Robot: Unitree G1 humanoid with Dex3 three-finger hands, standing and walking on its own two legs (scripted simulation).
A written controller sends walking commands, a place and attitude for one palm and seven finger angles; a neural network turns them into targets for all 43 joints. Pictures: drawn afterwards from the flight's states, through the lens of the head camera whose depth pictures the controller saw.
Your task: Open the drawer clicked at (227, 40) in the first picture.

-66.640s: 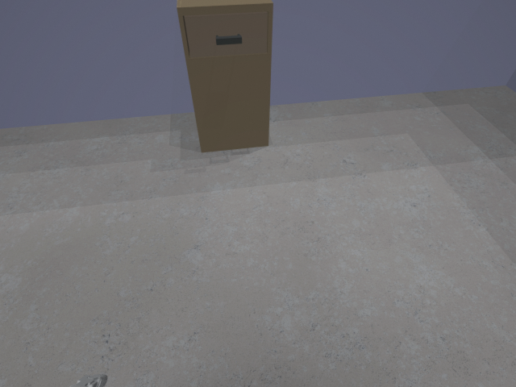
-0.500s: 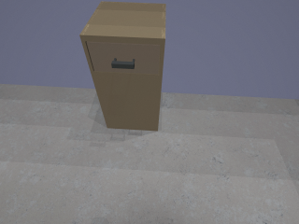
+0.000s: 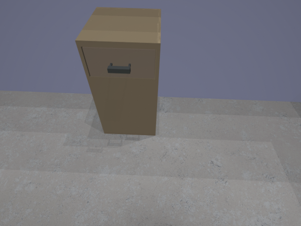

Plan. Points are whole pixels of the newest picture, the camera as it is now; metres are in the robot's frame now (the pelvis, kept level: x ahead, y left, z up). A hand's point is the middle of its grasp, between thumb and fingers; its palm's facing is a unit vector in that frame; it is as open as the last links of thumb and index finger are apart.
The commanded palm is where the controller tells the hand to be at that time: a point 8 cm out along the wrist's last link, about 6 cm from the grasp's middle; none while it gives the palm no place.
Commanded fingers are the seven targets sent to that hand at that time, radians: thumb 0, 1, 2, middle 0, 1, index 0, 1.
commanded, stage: look to check the result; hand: left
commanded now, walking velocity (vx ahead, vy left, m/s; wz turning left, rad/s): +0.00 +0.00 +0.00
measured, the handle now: (119, 67) +0.87 +0.21 -0.10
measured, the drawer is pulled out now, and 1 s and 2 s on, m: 0.00 0.00 0.00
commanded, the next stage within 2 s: take the last steps up to it in 0.60 s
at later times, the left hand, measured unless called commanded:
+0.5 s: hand out of the picture +0.07 +0.22 -0.16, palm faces -0.01 -0.95 -0.31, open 7.4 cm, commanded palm none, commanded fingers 0.00 0.90 0.90 -0.20 -0.30 -0.20 -0.30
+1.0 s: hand out of the picture +0.07 +0.19 -0.18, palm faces +0.03 -0.98 -0.21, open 7.4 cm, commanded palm none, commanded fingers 0.00 0.90 0.90 -0.20 -0.30 -0.20 -0.30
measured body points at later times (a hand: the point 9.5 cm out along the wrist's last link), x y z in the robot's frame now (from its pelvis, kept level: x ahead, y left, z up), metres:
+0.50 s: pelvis +0.01 -0.01 +0.00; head +0.03 -0.02 +0.45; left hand +0.07 +0.27 -0.14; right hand +0.07 -0.28 -0.15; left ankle +0.01 +0.12 -0.75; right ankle +0.02 -0.11 -0.75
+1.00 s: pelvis +0.06 -0.01 -0.01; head +0.07 +0.00 +0.44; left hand +0.07 +0.24 -0.17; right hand +0.06 -0.25 -0.16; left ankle +0.01 +0.12 -0.75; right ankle +0.02 -0.11 -0.75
